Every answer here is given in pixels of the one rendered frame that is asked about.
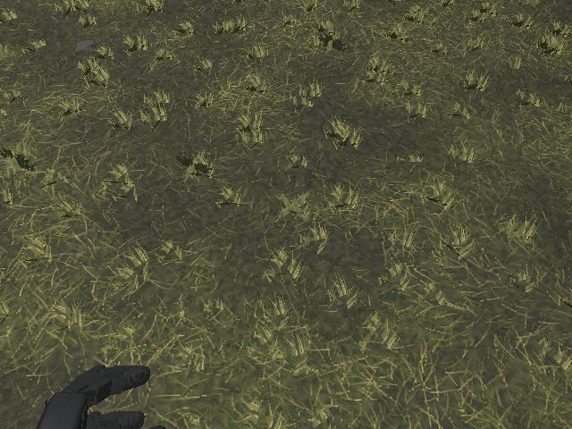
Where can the robot left hand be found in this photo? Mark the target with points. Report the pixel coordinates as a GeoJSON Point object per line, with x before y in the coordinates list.
{"type": "Point", "coordinates": [68, 409]}

